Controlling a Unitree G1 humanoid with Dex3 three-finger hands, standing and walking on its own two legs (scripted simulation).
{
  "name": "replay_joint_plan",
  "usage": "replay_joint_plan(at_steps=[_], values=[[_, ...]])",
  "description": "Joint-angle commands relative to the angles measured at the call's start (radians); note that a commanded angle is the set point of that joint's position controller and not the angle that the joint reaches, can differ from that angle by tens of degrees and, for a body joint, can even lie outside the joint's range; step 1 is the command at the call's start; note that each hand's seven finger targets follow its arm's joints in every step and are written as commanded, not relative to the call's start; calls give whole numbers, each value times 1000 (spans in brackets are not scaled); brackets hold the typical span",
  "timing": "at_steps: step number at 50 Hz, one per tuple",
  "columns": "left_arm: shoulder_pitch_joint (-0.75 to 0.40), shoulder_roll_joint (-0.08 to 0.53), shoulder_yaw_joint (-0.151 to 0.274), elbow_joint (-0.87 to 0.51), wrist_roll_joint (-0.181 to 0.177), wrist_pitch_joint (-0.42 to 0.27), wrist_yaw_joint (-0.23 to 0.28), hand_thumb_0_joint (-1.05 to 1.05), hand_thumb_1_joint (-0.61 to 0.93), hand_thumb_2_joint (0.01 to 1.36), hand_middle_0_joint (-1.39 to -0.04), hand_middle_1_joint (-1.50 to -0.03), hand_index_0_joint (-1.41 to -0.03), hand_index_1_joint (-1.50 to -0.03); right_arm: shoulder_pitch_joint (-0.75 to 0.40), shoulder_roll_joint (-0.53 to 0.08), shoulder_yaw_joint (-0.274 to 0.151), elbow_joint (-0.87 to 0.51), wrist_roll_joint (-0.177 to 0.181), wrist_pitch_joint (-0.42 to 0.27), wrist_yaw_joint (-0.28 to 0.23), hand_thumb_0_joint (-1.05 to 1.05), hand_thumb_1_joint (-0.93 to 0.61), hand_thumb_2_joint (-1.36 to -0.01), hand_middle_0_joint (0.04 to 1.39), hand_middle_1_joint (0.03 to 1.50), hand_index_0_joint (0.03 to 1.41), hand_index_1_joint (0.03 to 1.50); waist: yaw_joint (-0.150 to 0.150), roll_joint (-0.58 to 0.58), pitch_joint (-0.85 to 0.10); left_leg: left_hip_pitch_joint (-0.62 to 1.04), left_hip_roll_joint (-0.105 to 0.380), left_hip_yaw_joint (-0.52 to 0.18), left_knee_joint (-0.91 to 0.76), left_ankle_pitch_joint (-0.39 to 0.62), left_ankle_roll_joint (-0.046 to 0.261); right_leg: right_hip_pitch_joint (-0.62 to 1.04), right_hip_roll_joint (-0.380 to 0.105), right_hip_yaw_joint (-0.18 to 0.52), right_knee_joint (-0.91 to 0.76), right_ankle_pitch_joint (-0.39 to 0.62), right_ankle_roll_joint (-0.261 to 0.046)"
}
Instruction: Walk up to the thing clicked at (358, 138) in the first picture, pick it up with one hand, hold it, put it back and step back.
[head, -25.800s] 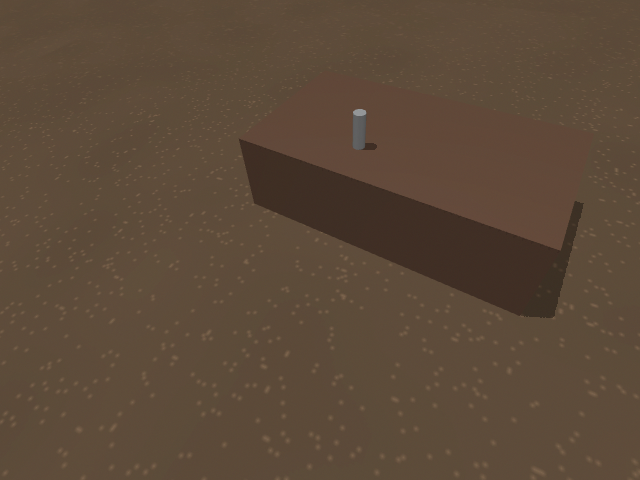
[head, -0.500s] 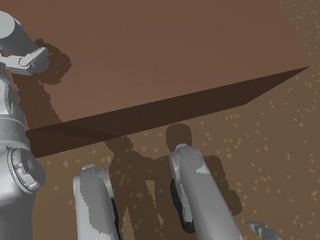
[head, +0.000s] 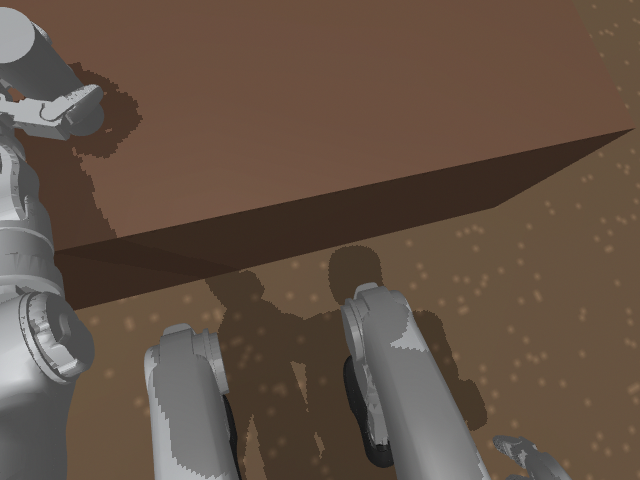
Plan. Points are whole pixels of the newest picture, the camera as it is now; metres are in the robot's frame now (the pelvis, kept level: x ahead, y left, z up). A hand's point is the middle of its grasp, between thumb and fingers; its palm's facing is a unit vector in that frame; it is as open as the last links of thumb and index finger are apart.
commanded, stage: open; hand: left
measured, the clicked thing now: (48, 83) +0.56 +0.21 +0.02
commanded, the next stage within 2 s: withdraw in 0.38 s
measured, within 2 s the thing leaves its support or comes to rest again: neither
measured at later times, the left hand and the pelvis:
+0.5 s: hand (39, 69) +0.57 +0.22 +0.02, palm faces +0.18 -0.98 -0.03, open 16.0 cm; pelvis +0.00 +0.00 +0.00, yaw +0 degrees
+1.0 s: hand out of the picture +0.59 +0.28 +0.15, palm faces +0.23 -0.97 -0.09, open 17.7 cm; pelvis +0.01 +0.00 +0.08, yaw +0 degrees
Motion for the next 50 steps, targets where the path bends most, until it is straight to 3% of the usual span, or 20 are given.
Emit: replay_joint_plan(at_steps=[1,5,11,14,18,19,22,25,27,30,31,35,37,40,42,44,47,48,49,50], values=[[-444,226,27,-223,-24,-75,7,0,-266,658,-1036,-937,-1062,-930,206,-224,-71,-18,-2,-5,-13,0,-925,-897,201,300,200,300,-14,235,-689,520,8,83,-233,190,63,321,8,-94,-219,229,-101],[-429,207,14,-206,-10,-69,9,0,-393,432,-790,-679,-798,-672,208,-226,-75,-16,-6,-1,-12,0,-922,-896,201,300,201,300,-20,245,-697,538,9,79,-231,201,62,313,8,-95,-215,240,-103],[-441,198,11,-225,-18,-64,9,0,-492,251,-565,-436,-565,-434,204,-217,-70,-26,-3,3,-13,0,-923,-899,202,301,201,301,-21,213,-681,496,6,88,-223,183,68,336,9,-90,-228,236,-98],[-427,237,33,-232,-10,-64,12,0,-543,172,-466,-337,-464,-336,208,-219,-73,-26,-4,4,-14,0,-926,-900,202,301,201,301,-10,220,-715,507,6,92,-218,201,70,358,11,-87,-228,249,-96],[-379,197,23,-188,-15,-60,9,0,-593,56,-306,-171,-301,-172,202,-222,-72,-30,-2,5,-14,0,-925,-901,202,301,202,301,-15,196,-672,491,8,85,-224,210,69,346,9,-92,-224,254,-97],[-420,240,37,-242,-10,-68,11,0,-611,24,-279,-142,-273,-144,210,-225,-77,-30,-4,5,-15,0,-933,-903,202,301,201,301,-12,211,-703,499,8,86,-219,211,70,354,12,-89,-227,258,-96],[-428,219,24,-264,-11,-69,7,0,-611,0,-183,-44,-176,-45,210,-220,-75,-31,-4,8,-11,0,-930,-902,202,301,202,301,-9,246,-730,544,9,80,-224,253,64,350,9,-93,-209,282,-101],[-437,212,16,-245,-15,-68,7,0,-611,0,-79,-31,-77,-31,210,-222,-76,-28,-2,5,-12,0,-912,-900,202,301,202,301,-20,236,-678,503,9,82,-229,204,65,330,10,-91,-217,247,-101],[-410,233,45,-214,-23,-68,15,0,-611,0,-72,-32,-71,-32,200,-224,-76,-31,-1,4,-15,0,-911,-900,203,301,202,301,-10,212,-680,495,7,86,-225,181,69,339,10,-88,-226,230,-98],[-486,329,72,-332,-9,-70,18,0,-611,13,-65,-27,-63,-28,208,-223,-75,-37,-3,10,-15,0,-913,-901,203,301,202,301,14,277,-792,576,9,92,-229,246,67,388,8,-79,-224,274,-99],[-498,316,65,-339,-10,-61,17,0,-611,15,-58,-20,-56,-21,208,-217,-75,-38,0,12,-17,0,-912,-901,202,301,202,301,8,280,-797,589,9,89,-243,237,66,388,6,-77,-236,267,-99],[-515,392,93,-394,-3,-21,20,0,-611,28,-46,-17,-45,-18,222,-215,-75,-43,10,25,-28,0,-908,-901,202,301,202,301,18,302,-826,624,11,87,-291,233,66,445,6,-69,-277,267,-99],[-520,427,98,-396,-5,11,10,0,-611,18,-46,-16,-48,-13,236,-219,-80,-45,22,30,-37,0,-911,-901,203,301,202,301,4,293,-842,657,12,83,-323,231,70,485,7,-66,-320,269,-95],[-439,403,78,-297,-9,72,-17,0,-611,16,-43,-24,-49,-19,244,-229,-91,-38,38,33,-47,0,-909,-901,202,301,202,301,-10,261,-791,690,18,75,-381,216,74,502,8,-64,-385,259,-94],[-446,375,45,-294,-16,97,-37,0,-611,10,-35,-21,-46,-10,234,-223,-81,-37,45,29,-52,0,-899,-898,202,301,202,301,-14,271,-713,712,23,60,-421,205,69,463,7,-72,-406,244,-100],[-466,351,20,-305,-28,112,-59,0,-607,0,-31,-19,-48,-3,243,-216,-80,-42,51,22,-55,0,-891,-895,202,301,202,301,-25,245,-713,733,27,61,-434,236,73,501,10,-73,-438,274,-96],[-408,293,-3,-189,-50,133,-85,0,-577,0,-25,-22,-48,0,244,-206,-68,-37,55,1,-56,0,-878,-891,202,301,202,301,-44,148,-576,644,27,72,-424,251,86,534,13,-69,-478,312,-88],[-383,324,16,-162,-46,133,-85,0,-497,73,-50,-35,-46,-35,237,-210,-68,-42,57,-2,-56,0,-839,-893,199,303,201,303,-29,153,-553,634,26,72,-438,234,84,533,10,-66,-486,292,-91],[-367,455,-7,-115,88,187,-26,0,-500,50,-70,-43,-68,-41,232,-206,-66,-30,53,29,-44,0,-895,-906,201,303,201,303,36,209,-637,776,20,78,-520,280,78,596,10,-46,-543,299,-102],[-401,399,-20,-105,76,211,-8,0,-493,52,-69,-46,-70,-42,233,-203,-65,-41,58,40,-38,0,-892,-904,201,303,201,303,4,212,-604,788,27,65,-542,267,72,565,12,-52,-553,278,-104]])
